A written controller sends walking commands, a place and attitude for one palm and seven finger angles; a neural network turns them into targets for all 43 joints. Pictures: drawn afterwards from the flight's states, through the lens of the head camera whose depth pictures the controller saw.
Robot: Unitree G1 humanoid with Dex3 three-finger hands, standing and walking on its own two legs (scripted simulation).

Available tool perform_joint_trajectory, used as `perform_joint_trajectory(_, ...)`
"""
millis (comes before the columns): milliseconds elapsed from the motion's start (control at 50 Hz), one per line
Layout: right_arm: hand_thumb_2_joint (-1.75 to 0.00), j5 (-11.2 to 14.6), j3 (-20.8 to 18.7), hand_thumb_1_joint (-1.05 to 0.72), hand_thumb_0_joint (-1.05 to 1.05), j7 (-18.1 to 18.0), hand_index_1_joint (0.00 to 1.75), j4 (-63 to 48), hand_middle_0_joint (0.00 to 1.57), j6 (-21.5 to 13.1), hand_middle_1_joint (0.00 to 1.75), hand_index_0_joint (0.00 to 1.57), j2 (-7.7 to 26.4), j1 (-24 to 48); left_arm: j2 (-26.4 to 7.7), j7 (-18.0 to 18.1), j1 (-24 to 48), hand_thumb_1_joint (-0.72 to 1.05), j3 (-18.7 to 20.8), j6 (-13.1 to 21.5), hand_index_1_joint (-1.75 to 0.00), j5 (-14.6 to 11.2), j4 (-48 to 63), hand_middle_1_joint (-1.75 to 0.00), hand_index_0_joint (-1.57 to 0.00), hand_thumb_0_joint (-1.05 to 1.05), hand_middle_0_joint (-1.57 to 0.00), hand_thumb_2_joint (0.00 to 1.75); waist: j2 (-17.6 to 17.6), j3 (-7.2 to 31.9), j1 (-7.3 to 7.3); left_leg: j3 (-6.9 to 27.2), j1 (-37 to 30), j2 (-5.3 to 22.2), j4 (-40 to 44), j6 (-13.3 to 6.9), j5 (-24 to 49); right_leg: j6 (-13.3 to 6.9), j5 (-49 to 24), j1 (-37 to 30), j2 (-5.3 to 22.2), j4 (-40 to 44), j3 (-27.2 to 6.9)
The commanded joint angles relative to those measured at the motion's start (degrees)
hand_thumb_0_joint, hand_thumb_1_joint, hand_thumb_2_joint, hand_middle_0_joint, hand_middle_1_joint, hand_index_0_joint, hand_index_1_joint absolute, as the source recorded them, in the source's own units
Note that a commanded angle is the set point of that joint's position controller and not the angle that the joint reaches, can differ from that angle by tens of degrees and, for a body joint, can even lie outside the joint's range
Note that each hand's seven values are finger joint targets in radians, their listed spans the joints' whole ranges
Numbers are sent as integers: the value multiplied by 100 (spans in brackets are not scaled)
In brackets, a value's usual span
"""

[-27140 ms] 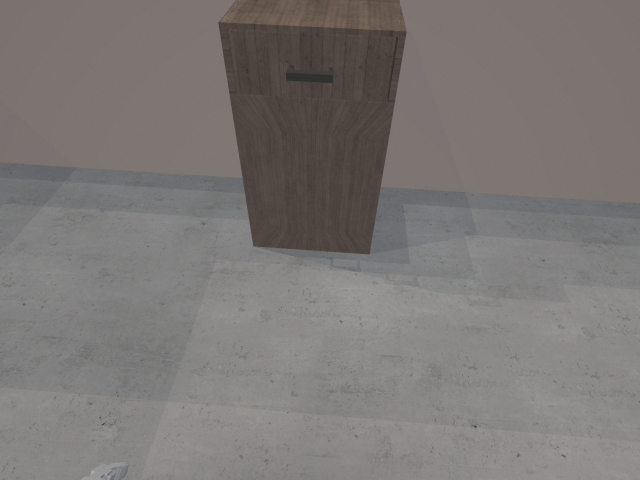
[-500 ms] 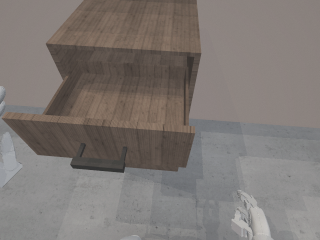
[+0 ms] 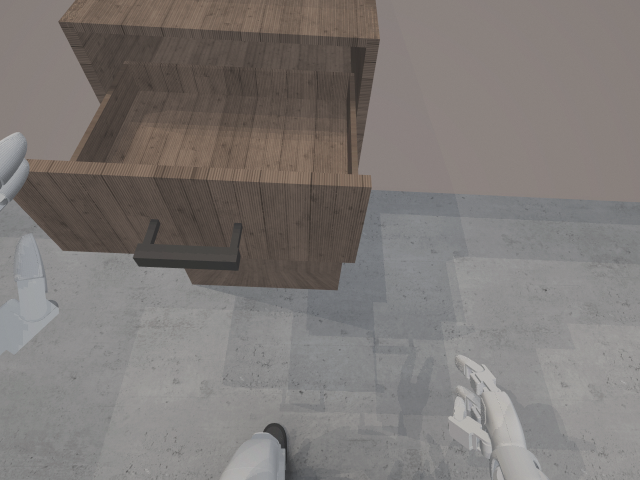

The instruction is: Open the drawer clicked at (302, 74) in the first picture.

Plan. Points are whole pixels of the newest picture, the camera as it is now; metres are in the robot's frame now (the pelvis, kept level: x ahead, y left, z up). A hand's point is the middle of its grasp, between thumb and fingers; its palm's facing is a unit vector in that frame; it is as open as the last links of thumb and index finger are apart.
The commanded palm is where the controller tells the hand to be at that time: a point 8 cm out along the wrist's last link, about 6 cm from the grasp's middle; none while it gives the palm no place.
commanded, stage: stop stepping back and stand still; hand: left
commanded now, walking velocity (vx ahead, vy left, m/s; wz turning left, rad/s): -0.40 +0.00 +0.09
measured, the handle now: (192, 243) +0.39 +0.20 +0.03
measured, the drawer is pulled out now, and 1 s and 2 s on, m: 0.30 0.30 0.30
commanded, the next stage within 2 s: let the arm hang, fingers relaxed in 0.82 s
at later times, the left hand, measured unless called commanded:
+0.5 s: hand out of the picture +0.08 +0.22 +0.21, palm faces +0.40 -0.79 -0.45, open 7.5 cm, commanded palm +0.03 +0.28 +0.22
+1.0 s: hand out of the picture +0.10 +0.25 +0.11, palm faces +0.34 -0.83 -0.45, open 7.4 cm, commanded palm none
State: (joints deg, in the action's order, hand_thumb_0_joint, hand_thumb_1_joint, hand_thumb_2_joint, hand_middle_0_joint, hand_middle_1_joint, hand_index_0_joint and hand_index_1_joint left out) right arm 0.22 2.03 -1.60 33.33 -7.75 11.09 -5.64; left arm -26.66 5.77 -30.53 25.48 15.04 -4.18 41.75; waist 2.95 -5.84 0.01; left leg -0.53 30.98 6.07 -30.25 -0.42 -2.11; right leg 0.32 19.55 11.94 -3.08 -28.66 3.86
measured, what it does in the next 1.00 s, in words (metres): walks backwards: left foot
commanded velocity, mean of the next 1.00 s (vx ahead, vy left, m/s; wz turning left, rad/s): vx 0.12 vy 0.01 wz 0.00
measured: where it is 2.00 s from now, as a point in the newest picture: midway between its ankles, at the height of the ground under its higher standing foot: outside the picture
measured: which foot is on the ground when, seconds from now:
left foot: down 0.00-0.00, up 0.02-0.14, down 0.16-1.00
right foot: down 0.00-1.00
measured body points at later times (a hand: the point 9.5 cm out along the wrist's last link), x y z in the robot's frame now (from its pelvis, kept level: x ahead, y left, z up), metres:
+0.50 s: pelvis -0.09 -0.01 +0.00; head -0.09 +0.01 +0.45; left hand +0.06 +0.27 +0.24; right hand +0.09 -0.24 -0.07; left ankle -0.05 +0.09 -0.72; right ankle -0.04 -0.13 -0.73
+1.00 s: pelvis -0.11 +0.00 +0.00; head -0.11 -0.01 +0.45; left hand +0.08 +0.29 +0.14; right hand +0.06 -0.25 -0.10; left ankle -0.07 +0.10 -0.73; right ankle -0.11 -0.12 -0.70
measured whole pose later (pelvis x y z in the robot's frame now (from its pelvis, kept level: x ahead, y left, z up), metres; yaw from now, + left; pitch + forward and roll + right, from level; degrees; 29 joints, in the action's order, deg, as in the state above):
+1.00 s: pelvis -0.11 +0.00 +0.00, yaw +6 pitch +1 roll -1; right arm -0.8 -1.8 -1.2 41.3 -4.9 15.4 -11.9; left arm -19.9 4.4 -23.0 14.2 6.6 1.0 14.0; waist 2.8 2.3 1.9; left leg 1.7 21.3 -1.7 -33.4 -1.8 -13.2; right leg -0.4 25.9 21.5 -0.4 -46.4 1.1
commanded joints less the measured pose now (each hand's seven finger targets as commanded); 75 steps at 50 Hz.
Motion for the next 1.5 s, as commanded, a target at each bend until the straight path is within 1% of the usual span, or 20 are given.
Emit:
perform_joint_trajectory(0,-90,313,-525,-90,0,-170,30,-859,20,-149,30,20,784,198,-1008,79,-485,90,889,362,-30,-185,1016,-30,-20,0,-20,90,-1625,1778,51,-25,-1625,-742,-2521,153,-1927,-936,-2920,734,2248,1070,-1131)
perform_joint_trajectory(40,-90,247,-443,-90,0,-220,30,-853,20,-1,30,20,579,535,-971,126,-841,90,1061,221,-30,-138,612,-30,-20,0,-20,90,-1232,1383,-5,301,-490,-675,-3122,130,-2759,-1165,-3665,464,2435,805,-1112)
perform_joint_trajectory(100,-90,187,-245,-90,0,-307,30,-922,20,218,30,20,427,383,-652,266,-894,90,853,-21,-30,48,518,-30,-20,0,-20,90,-788,970,304,146,-973,-458,208,23,-1360,-359,-3715,-34,1475,-147,-240)
perform_joint_trajectory(160,-90,111,-503,-90,0,-274,30,-911,20,88,30,20,713,82,-672,398,-711,90,728,27,-30,111,978,-30,-20,0,-20,90,834,1305,145,1238,-2482,885,725,-462,2829,33,-177,853,724,-982,-136)
perform_joint_trajectory(200,-90,104,-519,-90,0,-182,30,-908,20,-67,30,20,727,-45,-924,402,-593,90,828,10,-30,148,1211,-30,-20,0,-20,90,878,1463,88,1253,-2546,799,562,-550,2606,48,496,799,537,-589,-111)
perform_joint_trajectory(340,-90,109,-454,-90,0,-142,30,-906,20,-122,30,20,813,27,-769,404,-902,90,709,-39,-30,69,1152,-30,-20,0,-20,90,-137,995,129,545,-1008,-248,563,-144,-2630,-171,685,23,952,1028,-643)
perform_joint_trajectory(440,-90,63,-435,-90,0,-293,30,-650,20,109,30,20,782,-111,-634,437,-105,90,442,-179,-30,66,529,-30,-20,0,-20,90,-987,554,280,15,-1995,-635,-1418,-85,-2087,-771,2004,2121,1703,1436,-1206)
perform_joint_trajectory(540,-90,95,-346,-90,0,-350,30,-844,20,43,30,20,835,19,-626,459,439,90,345,-152,-30,223,301,-30,-20,0,-20,90,1458,273,193,2571,-263,877,2447,-660,-5000,-37,984,843,73,-2017,154)
perform_joint_trajectory(660,-90,79,-289,-90,0,-184,30,-816,20,-135,30,20,702,36,-517,334,-83,90,95,-125,-30,254,757,-30,-20,0,-20,90,355,670,-21,950,-290,89,1199,-491,-2908,-125,370,-601,280,273,69)
perform_joint_trajectory(720,-90,33,-368,-90,0,-159,30,-741,20,7,30,20,711,18,-746,264,-34,90,297,-122,-30,142,945,-30,-20,0,-20,90,-1320,662,83,91,-146,-678,-1891,-45,-1799,-1096,460,-19,2161,1964,-2556)
perform_joint_trajectory(740,-90,-22,-323,-90,0,-160,30,-663,20,-12,30,20,727,8,-862,319,162,90,507,-62,-30,99,925,-30,-20,0,-20,90,-787,666,127,131,-222,-569,-2243,-6,-1755,-1178,-744,60,2306,1856,-2331)
perform_joint_trajectory(820,-90,23,-334,-90,0,-214,30,-637,20,-2,30,20,580,-118,-563,377,-271,90,419,-114,-30,108,558,-30,-20,0,-20,90,-717,774,188,203,-1504,-366,-521,-116,-1533,-860,0,703,1755,1272,-1320)
perform_joint_trajectory(880,-90,-19,-304,-90,0,-315,30,-679,20,-46,30,20,726,-69,-492,453,-137,90,293,-3,-30,128,755,-30,-20,0,-20,90,857,599,101,1118,-1928,242,1300,-284,-1147,-219,36,684,622,109,-432)
perform_joint_trajectory(900,-90,-110,-680,-90,0,223,30,879,20,-241,30,20,1510,-594,1037,-359,284,90,-2003,-1004,-30,743,-4368,-30,-20,0,-20,90,1202,179,491,2058,-1393,661,561,-686,373,-43,-339,1829,566,-1771,-65)
perform_joint_trajectory(1000,-90,-256,-480,-90,0,61,30,564,20,374,30,20,1029,-919,1025,-474,930,90,-2053,-1559,-30,623,-5109,-30,-20,0,-20,90,-924,1495,220,2090,-2338,813,190,-1237,2747,30,1382,1618,324,-2270,-690)
perform_joint_trajectory(1060,-90,-178,-431,-90,0,54,30,677,20,546,30,20,999,-500,828,-474,1043,90,-2102,-1584,-30,599,-6355,-30,-20,0,-20,90,-636,1388,-138,1016,-1508,52,5,-552,1370,-34,-539,121,340,-469,-612)
perform_joint_trajectory(1120,-90,-110,-389,-90,0,97,30,897,20,755,30,20,570,-665,171,-524,1382,90,-2104,-1595,-30,583,-7340,-30,-20,0,-20,90,-218,435,147,274,-1331,-822,-438,-42,-1949,-709,336,1021,1573,1085,-2110)
perform_joint_trajectory(1200,-90,-136,-421,-90,0,50,30,1488,20,905,30,20,487,-1143,609,-484,1843,90,-2265,-1604,-30,507,-8301,-30,-20,0,-20,90,-776,-108,292,384,-1980,-667,-484,-89,-1414,-668,1208,1827,983,1336,-1602)
perform_joint_trajectory(1280,-90,-179,-403,-90,0,-16,30,1807,20,847,30,20,428,-1236,895,-472,1249,90,-2211,-1604,-30,464,-9043,-30,-20,0,-20,90,843,256,65,1181,-1302,-214,953,-280,-2006,-439,328,577,409,521,-943)
perform_joint_trajectory(1480,-90,-96,-415,-90,0,-65,30,2500,20,825,30,20,265,-1587,1045,-429,977,90,-2307,-1502,-30,445,-10093,-30,-20,0,-20,90,-381,139,56,774,-1803,-282,871,-200,-1250,-454,-17,451,610,1055,-1035)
